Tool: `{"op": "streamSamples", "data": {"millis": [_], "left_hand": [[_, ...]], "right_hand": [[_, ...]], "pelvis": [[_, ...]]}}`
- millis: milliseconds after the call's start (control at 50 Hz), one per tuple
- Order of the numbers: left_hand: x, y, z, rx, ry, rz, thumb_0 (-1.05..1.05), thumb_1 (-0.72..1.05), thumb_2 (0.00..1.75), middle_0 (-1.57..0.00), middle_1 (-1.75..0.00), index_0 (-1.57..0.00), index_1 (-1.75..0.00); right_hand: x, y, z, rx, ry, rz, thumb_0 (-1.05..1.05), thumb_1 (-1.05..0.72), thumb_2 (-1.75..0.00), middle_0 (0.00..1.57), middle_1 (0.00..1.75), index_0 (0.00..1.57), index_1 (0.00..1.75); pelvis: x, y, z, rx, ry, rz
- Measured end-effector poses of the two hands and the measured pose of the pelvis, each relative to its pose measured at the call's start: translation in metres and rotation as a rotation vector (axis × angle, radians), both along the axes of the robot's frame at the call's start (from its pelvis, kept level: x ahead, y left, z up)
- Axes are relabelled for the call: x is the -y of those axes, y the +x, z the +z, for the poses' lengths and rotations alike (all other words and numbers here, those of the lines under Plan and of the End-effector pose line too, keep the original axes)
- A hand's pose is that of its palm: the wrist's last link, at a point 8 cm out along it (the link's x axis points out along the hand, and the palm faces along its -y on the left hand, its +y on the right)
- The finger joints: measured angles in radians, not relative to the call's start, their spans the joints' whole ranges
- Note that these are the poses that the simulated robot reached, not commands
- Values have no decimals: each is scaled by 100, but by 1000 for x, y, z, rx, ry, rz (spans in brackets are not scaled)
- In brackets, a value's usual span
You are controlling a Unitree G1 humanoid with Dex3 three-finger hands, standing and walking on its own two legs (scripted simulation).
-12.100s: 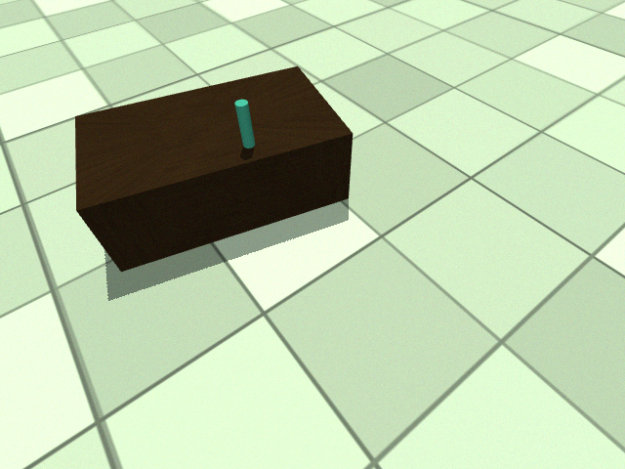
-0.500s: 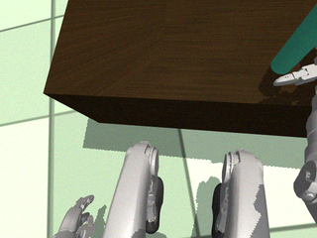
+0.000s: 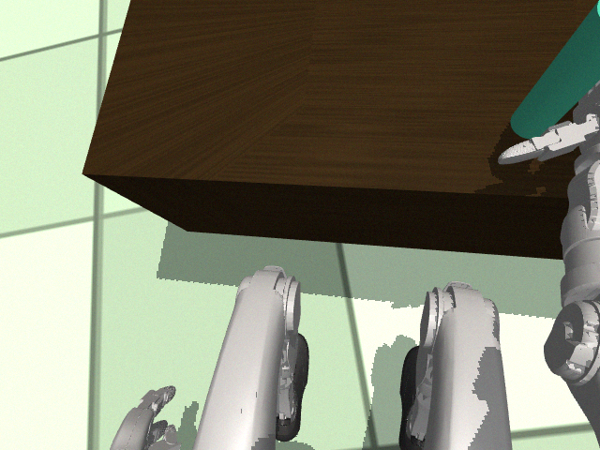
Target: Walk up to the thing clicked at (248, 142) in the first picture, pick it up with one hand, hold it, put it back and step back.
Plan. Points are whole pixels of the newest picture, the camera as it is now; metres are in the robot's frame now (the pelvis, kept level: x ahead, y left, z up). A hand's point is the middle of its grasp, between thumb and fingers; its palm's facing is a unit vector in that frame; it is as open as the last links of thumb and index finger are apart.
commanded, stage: close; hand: right
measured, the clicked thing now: (568, 78) +0.52 -0.22 +0.03
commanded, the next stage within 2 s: settle in 0.64 s
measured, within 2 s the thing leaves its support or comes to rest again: leaves its support in 1.00 s
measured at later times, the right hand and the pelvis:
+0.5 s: hand (552, 84) +0.53 -0.22 +0.02, palm faces +0.13 +0.99 -0.01, open 9.8 cm; pelvis +0.00 +0.00 -0.01, yaw +0 degrees
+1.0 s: hand (554, 82) +0.53 -0.22 +0.02, palm faces +0.14 +0.99 -0.02, open 6.2 cm; pelvis +0.00 +0.00 +0.00, yaw +0 degrees
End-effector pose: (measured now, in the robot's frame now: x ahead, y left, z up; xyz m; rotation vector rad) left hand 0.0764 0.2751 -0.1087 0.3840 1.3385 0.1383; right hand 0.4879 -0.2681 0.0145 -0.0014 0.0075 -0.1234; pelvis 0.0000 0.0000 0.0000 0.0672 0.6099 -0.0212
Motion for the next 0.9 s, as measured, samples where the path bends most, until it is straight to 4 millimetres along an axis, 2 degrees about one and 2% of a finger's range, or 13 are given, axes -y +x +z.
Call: {"op": "streamSamples", "data": {"millis": [120,320,460,620,660,780,900], "left_hand": [[0,-2,1,-3,3,-1,0,87,93,-20,-30,-19,-30],[-1,-5,-3,-8,5,2,0,89,92,-20,-30,-20,-30],[-2,-10,-5,-18,2,6,0,89,92,-20,-30,-20,-30],[-3,-13,-4,-22,2,13,0,89,91,-20,-30,-20,-30],[-4,-13,-4,-20,2,13,0,89,91,-20,-30,-20,-30],[-4,-11,-2,-15,8,9,0,89,90,-20,-29,-20,-29],[-4,-9,-1,-6,14,9,0,89,90,-20,-30,-20,-30]], "right_hand": [[-3,3,-1,-2,-6,4,-1,46,-9,23,14,22,14],[0,11,2,7,-13,-7,-1,35,-23,58,39,57,39],[1,13,2,-1,-13,-8,-1,21,-38,83,59,82,60],[0,12,4,0,-15,-10,-1,-2,-57,105,80,104,81],[0,11,4,-1,-12,-11,0,-5,-62,109,85,104,84],[-1,11,4,2,-8,-10,1,-7,-81,104,95,99,95],[-3,11,4,1,-11,-9,2,-10,-108,97,110,93,110]], "pelvis": [[1,-1,0,-1,0,-3],[0,-2,-4,2,-1,-1],[-1,-2,-6,4,-2,1],[-2,-3,-5,5,-2,2],[-3,-3,-5,6,-2,3],[-3,-3,-4,5,-1,4],[-2,-3,-4,6,1,4]]}}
